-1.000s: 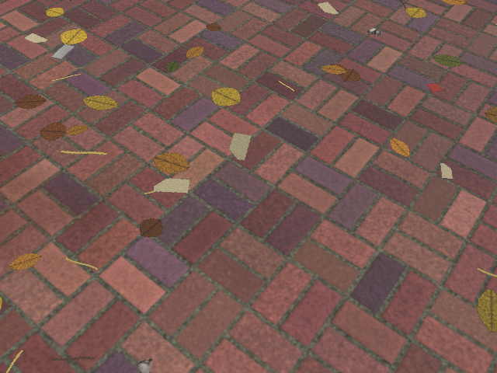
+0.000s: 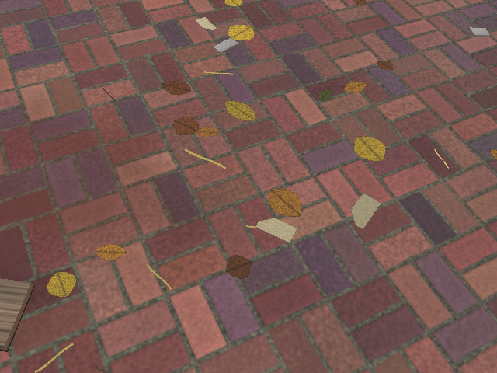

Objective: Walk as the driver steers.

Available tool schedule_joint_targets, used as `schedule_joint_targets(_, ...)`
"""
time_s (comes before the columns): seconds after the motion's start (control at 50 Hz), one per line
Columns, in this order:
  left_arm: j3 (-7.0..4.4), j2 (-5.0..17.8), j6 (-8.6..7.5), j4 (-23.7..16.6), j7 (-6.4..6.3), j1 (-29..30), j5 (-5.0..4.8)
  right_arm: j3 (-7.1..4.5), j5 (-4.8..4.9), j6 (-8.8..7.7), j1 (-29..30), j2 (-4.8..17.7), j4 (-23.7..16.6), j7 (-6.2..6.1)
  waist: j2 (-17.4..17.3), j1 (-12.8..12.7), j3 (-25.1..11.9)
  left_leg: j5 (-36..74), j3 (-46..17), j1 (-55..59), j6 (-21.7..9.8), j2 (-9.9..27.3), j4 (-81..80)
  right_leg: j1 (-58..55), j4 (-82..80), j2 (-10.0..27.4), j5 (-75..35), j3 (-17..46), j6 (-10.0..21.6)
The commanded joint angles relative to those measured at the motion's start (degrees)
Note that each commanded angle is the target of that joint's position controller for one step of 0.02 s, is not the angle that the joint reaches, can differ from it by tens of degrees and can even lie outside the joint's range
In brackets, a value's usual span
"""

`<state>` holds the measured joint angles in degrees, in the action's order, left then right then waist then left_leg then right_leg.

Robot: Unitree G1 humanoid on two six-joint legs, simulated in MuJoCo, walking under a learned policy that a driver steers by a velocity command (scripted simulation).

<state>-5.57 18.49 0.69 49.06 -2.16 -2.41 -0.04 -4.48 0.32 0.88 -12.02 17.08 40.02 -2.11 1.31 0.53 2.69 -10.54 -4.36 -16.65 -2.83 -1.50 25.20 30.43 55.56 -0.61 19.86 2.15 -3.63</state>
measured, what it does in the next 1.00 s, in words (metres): steps on the spot: right foot, then left foot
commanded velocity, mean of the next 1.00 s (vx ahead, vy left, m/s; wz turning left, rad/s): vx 0.07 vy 0.00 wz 0.23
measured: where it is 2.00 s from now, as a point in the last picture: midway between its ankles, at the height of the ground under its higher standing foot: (182, 353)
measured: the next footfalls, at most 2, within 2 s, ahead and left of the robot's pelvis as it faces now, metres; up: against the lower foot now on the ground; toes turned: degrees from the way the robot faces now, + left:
right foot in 0.22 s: +0.07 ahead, -0.14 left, +0.00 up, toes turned +12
left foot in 0.56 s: +0.00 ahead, +0.10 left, +0.00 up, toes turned +10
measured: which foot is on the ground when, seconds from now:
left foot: down 0.00-0.22, up 0.24-0.54, down 0.56-0.94, up 0.96-1.00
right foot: up 0.00-0.20, down 0.22-0.56, up 0.58-0.80, down 0.82-1.00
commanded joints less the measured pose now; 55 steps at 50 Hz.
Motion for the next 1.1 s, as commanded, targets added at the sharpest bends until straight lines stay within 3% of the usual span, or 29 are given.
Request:
schedule_joint_targets(0.02,-0.27,3.0,-0.91,-3.6,0.32,2.3,-0.18,-2.89,0.16,-0.26,0.8,10.6,-4.1,-0.64,-9.4,0.3,-8.0,15.3,-14.9,10.9,-10.1,12.8,-5.0,1.3,-7.9,0.0,-1.1,2.1,-1.0)
schedule_joint_targets(0.14,-0.49,4.7,-1.88,-3.6,1.48,-0.1,-0.74,-2.94,0.28,0.64,3.3,11.0,-5.2,0.24,-11.0,0.4,-7.8,16.2,-21.9,8.1,-9.9,11.7,-2.9,-7.4,-19.2,-1.6,0.7,2.6,-0.2)
schedule_joint_targets(0.2,-0.83,5.5,-2.65,-2.1,2.25,-5.8,-0.42,-2.23,0.94,1.31,5.3,9.6,-5.8,-0.19,-9.7,-2.6,-9.0,14.0,-20.8,6.2,-5.6,8.2,1.7,-17.9,-35.3,0.0,-12.6,1.4,2.1)
schedule_joint_targets(0.22,-1.44,8.5,-2.54,-2.2,2.11,-6.8,0.47,-1.51,0.37,1.35,3.0,7.2,-5.7,-0.31,-3.4,-1.4,-10.1,3.5,-16.6,0.7,-2.5,4.2,8.1,-24.4,-37.3,8.3,-17.8,8.3,5.0)
schedule_joint_targets(0.24,-2.04,12.8,-1.91,-2.8,1.57,-4.4,1.29,-0.96,0.12,0.9,-0.3,4.9,-6.3,-0.16,11.8,2.6,-8.2,-19.4,-6.5,-10.7,1.0,-5.8,17.7,-28.0,-37.2,18.3,-31.6,20.7,13.0)
schedule_joint_targets(0.26,-1.37,10.1,-2.08,-3.3,1.65,-4.6,2.28,-2.16,-0.63,0.29,1.1,9.5,-6.3,-0.18,12.5,0.0,-7.9,-28.2,-5.5,-13.7,3.7,-4.9,31.0,-24.3,-38.4,24.7,-32.9,27.5,21.2)
schedule_joint_targets(0.28,-0.68,8.1,-2.3,-4.2,1.52,-2.6,1.92,-3.28,-0.05,0.24,0.6,12.3,-5.1,-0.1,7.6,0.5,-6.7,-25.0,-6.9,-13.6,4.4,-3.5,38.1,-22.8,-38.1,22.3,-30.6,23.3,20.9)
schedule_joint_targets(0.32,0.1,5.7,-2.23,-4.5,1.26,0.3,0.05,-3.12,-0.03,1.08,0.0,10.2,-3.3,-0.35,6.0,1.2,-4.5,-19.1,-6.7,-14.9,6.2,-3.1,40.9,-22.9,-36.9,16.0,-26.3,15.0,16.2)
schedule_joint_targets(0.38,0.78,5.0,-1.7,-3.0,0.87,-1.8,-0.06,-1.5,0.29,1.23,1.7,5.9,-3.6,-0.13,7.0,-0.1,-4.3,-15.5,-3.8,-12.2,7.7,-2.3,33.5,-24.2,-36.7,13.0,-28.5,9.9,15.9)
schedule_joint_targets(0.44,0.76,6.0,-1.04,-1.9,0.82,-3.4,0.03,0.21,0.06,0.88,3.9,2.9,-3.9,0.24,9.2,-2.1,-6.5,-14.9,1.4,-3.6,7.8,1.1,17.2,-24.3,-37.0,12.1,-23.4,7.8,15.2)
schedule_joint_targets(0.48,0.23,8.5,-0.63,-1.0,1.15,-5.9,-0.62,0.03,0.8,0.68,3.8,4.1,-3.1,0.57,10.1,-3.3,-5.0,-11.7,4.9,1.7,6.9,0.0,8.4,-21.1,-39.2,12.0,-6.3,9.4,15.1)
schedule_joint_targets(0.52,0.29,9.1,-0.62,-0.9,1.4,-6.4,-1.34,-0.33,0.75,0.18,1.3,5.0,-1.3,0.82,8.6,-1.7,-2.5,-5.6,7.1,8.8,4.2,-1.4,-1.9,-15.8,-39.8,11.4,4.6,10.5,13.9)
schedule_joint_targets(0.54,0.83,7.7,-1.1,-0.8,1.66,-6.6,-1.22,-0.43,0.7,-0.13,-0.2,5.6,-0.8,0.64,7.0,-0.7,-2.6,-5.9,5.5,13.7,2.4,-0.3,-3.6,-12.5,-38.9,10.8,6.8,10.3,12.2)
schedule_joint_targets(0.56,2.11,4.1,-1.91,-1.4,2.1,-4.6,-0.25,-0.44,0.29,-0.38,-2.7,6.4,-0.5,0.21,3.7,0.9,-3.6,-3.2,-1.0,19.7,0.4,4.8,-4.8,-8.0,-33.3,8.7,2.6,7.9,9.2)
schedule_joint_targets(0.58,3.12,-0.1,-3.06,-3.2,2.28,-3.5,0.57,-1.73,-0.92,-0.48,-4.4,11.8,0.5,0.19,-10.1,-0.6,-5.3,-2.9,-11.6,19.8,-4.3,11.8,-5.2,-3.5,-22.5,0.5,1.5,-3.4,4.6)
schedule_joint_targets(0.6,2.84,2.3,-3.81,-4.1,2.03,-0.4,0.64,-1.22,-1.22,-0.99,-4.0,10.1,0.2,0.78,-12.8,1.4,-3.4,-0.6,-18.9,15.6,-9.1,17.1,-9.4,-2.8,-18.7,0.4,5.6,-3.8,2.8)
schedule_joint_targets(0.62,2.18,4.4,-3.84,-4.4,1.94,1.1,0.14,-0.29,-1.68,-1.73,-3.1,7.4,0.2,0.91,-12.5,1.6,-0.5,4.0,-19.5,14.3,-10.6,18.0,-10.3,-1.4,-14.3,1.8,9.2,-2.1,2.2)
schedule_joint_targets(0.64,1.88,4.8,-3.6,-3.7,1.91,-0.1,-0.22,-0.15,-1.73,-2.29,-2.9,7.1,0.6,0.85,-12.9,1.2,-0.1,9.8,-18.2,15.0,-10.7,17.7,-9.8,-0.1,-10.1,2.2,12.1,-1.7,1.9)
schedule_joint_targets(0.66,1.57,5.2,-3.21,-3.1,1.87,-1.7,-0.19,-0.29,-0.96,-2.59,-2.4,7.5,0.9,0.78,-12.5,0.8,-0.2,15.3,-16.8,16.5,-10.5,17.6,-9.1,1.5,-7.5,3.0,12.3,-1.2,1.6)
schedule_joint_targets(0.7,1.73,4.0,-2.72,-2.3,2.24,-2.8,-0.27,-0.02,-0.26,-2.54,-0.9,6.8,1.4,0.4,-9.7,-0.3,-0.8,25.9,-11.6,15.4,-8.9,15.7,-7.4,-1.4,-9.7,4.2,8.2,-1.2,1.3)
schedule_joint_targets(0.76,2.51,1.7,-2.27,-0.8,2.93,-3.5,-0.36,0.19,-0.66,-1.61,1.2,6.1,2.2,0.3,-9.6,-0.9,-3.6,32.3,-5.3,11.1,-7.1,12.0,-5.7,-13.1,-19.1,2.2,-2.8,-3.9,1.1)
schedule_joint_targets(0.82,2.31,3.3,-1.71,0.2,2.78,-5.0,0.7,0.54,-0.21,-1.58,-1.0,4.9,4.5,0.8,-6.7,-2.2,-4.5,19.8,-3.8,7.2,-3.2,9.0,-4.4,-25.4,-33.1,2.1,-22.2,-2.6,3.1)
schedule_joint_targets(0.84,1.7,6.5,-1.49,-0.1,2.19,-5.5,0.77,0.89,-1.47,-2.01,-2.7,3.8,5.2,0.93,-2.4,-1.3,-5.8,9.9,-2.0,5.2,-0.4,6.4,-2.5,-30.3,-32.5,6.6,-35.2,2.1,4.5)
schedule_joint_targets(0.86,1.53,8.0,-1.27,0.5,1.89,-4.0,0.31,1.09,-1.9,-2.03,-6.6,2.6,6.1,0.67,3.5,1.8,-6.8,0.7,-0.1,5.0,2.0,3.5,-3.5,-30.2,-29.0,8.3,-36.2,2.9,8.5)
schedule_joint_targets(0.9,2.19,4.6,-1.19,0.3,2.15,-1.0,-0.27,0.88,-1.26,-1.57,-3.6,4.4,6.7,-0.01,3.1,-0.1,-3.7,-0.9,1.5,5.5,3.8,2.5,-2.3,-25.5,-29.7,7.2,-27.2,3.9,10.2)
schedule_joint_targets(0.94,1.37,6.8,-1.45,2.0,2.28,-4.4,-0.9,0.51,-0.27,-0.91,-3.0,5.0,6.7,-0.46,4.4,-1.4,-4.4,-9.5,3.9,1.7,2.7,0.4,3.4,-26.8,-31.2,7.2,-10.0,6.1,11.5)
schedule_joint_targets(1.0,0.69,9.1,-2.29,4.4,1.86,-11.8,-1.15,0.82,0.87,-1.93,1.8,3.2,4.4,-0.01,10.0,-4.2,-0.1,-21.0,4.8,-10.5,1.7,0.3,15.9,-27.1,-42.9,18.4,16.8,25.3,18.7)
schedule_joint_targets(1.04,0.36,9.5,-3.83,4.2,1.34,-12.4,-0.15,0.16,1.63,-3.34,4.4,4.8,3.4,0.62,9.0,-5.1,1.7,-25.5,0.8,-18.0,0.6,3.8,27.8,-27.5,-46.5,22.5,17.9,30.4,20.8)
schedule_joint_targets(1.1,0.54,8.1,-4.54,2.2,1.08,-7.3,-1.25,-0.14,1.36,-4.85,3.5,4.5,4.4,1.7,5.6,-2.3,0.5,-19.4,2.1,-14.9,-0.1,6.7,22.6,-24.8,-47.9,18.6,11.1,20.4,16.4)
Keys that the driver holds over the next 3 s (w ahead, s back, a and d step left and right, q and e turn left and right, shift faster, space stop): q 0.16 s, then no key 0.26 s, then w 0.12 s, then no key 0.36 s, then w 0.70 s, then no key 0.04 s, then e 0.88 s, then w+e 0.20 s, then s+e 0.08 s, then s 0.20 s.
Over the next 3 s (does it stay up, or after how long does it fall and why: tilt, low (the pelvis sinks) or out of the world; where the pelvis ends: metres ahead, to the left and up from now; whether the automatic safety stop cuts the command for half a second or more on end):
stays up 0.56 0.06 -0.01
